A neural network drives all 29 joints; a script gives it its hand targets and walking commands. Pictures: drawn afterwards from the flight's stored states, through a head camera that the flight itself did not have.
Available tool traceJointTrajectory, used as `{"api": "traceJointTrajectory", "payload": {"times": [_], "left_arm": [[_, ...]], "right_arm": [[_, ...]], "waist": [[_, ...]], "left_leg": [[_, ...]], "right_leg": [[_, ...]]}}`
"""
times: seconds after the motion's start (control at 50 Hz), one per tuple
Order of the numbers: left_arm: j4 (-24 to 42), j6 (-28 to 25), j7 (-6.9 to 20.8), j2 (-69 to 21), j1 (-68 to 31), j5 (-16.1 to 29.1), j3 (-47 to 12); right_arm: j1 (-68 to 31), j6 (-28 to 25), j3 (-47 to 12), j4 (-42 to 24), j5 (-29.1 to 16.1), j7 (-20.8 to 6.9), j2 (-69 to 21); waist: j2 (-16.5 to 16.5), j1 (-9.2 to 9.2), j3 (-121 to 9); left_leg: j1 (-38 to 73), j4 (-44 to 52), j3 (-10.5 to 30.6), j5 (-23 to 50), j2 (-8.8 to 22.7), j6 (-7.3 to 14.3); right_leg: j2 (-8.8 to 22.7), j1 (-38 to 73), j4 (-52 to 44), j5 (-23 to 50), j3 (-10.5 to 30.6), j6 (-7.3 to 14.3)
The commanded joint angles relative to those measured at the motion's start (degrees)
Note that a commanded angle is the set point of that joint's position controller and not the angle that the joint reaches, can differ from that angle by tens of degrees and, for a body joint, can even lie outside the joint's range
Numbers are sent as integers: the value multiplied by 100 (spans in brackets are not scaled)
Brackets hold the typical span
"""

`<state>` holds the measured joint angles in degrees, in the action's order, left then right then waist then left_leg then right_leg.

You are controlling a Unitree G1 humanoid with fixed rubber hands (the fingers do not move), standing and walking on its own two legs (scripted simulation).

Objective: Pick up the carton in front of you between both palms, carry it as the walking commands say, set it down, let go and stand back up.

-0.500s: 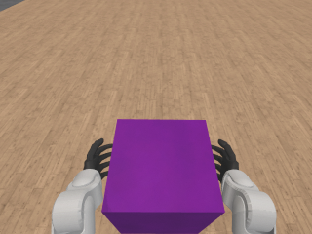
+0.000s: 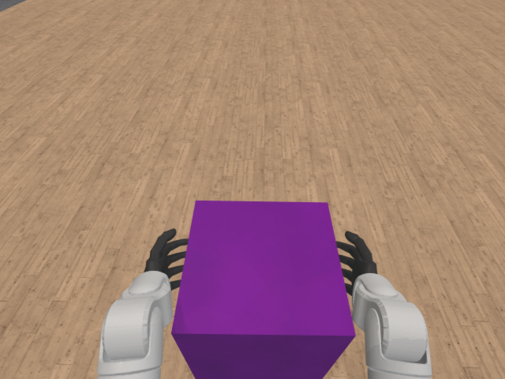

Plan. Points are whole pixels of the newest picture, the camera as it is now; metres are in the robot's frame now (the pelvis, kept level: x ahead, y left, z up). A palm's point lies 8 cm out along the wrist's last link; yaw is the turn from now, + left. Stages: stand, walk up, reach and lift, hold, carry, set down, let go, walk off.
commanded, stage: carry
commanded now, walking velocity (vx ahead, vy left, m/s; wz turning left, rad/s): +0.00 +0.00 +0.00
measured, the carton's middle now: (259, 296) +0.25 +0.00 +0.00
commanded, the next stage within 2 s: hold in 0.70 s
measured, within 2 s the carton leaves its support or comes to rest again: neither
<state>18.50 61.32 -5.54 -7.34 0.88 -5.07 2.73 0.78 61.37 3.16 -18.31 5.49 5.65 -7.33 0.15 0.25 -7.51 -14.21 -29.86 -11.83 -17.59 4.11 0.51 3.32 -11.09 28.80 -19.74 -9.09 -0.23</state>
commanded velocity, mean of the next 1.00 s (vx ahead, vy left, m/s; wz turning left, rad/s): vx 0.00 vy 0.00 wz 0.00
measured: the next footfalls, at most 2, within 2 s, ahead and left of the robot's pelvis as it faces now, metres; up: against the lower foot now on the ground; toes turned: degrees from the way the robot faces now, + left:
none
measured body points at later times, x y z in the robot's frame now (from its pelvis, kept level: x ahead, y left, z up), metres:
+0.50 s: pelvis -0.03 +0.00 +0.00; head -0.04 +0.01 +0.45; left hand +0.27 +0.15 +0.02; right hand +0.26 -0.15 +0.02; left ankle -0.02 +0.10 -0.74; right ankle -0.05 -0.11 -0.74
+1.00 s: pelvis -0.06 +0.00 +0.01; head -0.08 +0.00 +0.46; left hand +0.23 +0.16 +0.04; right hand +0.24 -0.15 +0.04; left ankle -0.03 +0.11 -0.74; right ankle -0.06 -0.12 -0.74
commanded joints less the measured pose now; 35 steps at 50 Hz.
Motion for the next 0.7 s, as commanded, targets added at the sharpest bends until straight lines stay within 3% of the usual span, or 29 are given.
{"api": "traceJointTrajectory", "payload": {"times": [0.0, 0.3, 0.4, 0.54, 0.68], "left_arm": [[204, -325, 569, -3347, -2104, 924, -2884], [-2038, -1958, 1240, -3896, -3224, 377, -2181], [-2445, -2504, 1427, -4315, -3593, 409, -2307], [-2048, -2308, 1536, -4973, -3598, 658, -2803], [-2168, -2100, 1564, -4875, -3422, 547, -2591]], "right_arm": [[-2141, -334, -2917, -221, -975, -632, -3307], [-3273, -1987, -2211, 1987, -463, -1316, -3778], [-3676, -2518, -2351, 2405, -496, -1529, -4237], [-3680, -2331, -2822, 2018, -751, -1643, -4892], [-3466, -2116, -2585, 2146, -614, -1654, -4787]], "waist": [[9, -21, -741], [-4, -9, -888], [-23, -2, -1015], [-30, -1, -1232], [-27, -9, -1111]], "left_leg": [[507, 358, 602, 2133, 602, 54], [505, 543, 643, 1601, 617, 79], [521, 529, 660, 1604, 612, 79], [586, 438, 653, 1881, 621, 77], [502, 410, 667, 1920, 617, 78]], "right_leg": [[618, 132, -392, 2261, 537, 65], [587, -42, -513, 1555, 555, 92], [581, 21, -486, 1518, 546, 96], [592, 87, -363, 1743, 533, 70], [603, -10, -346, 1822, 545, 60]]}}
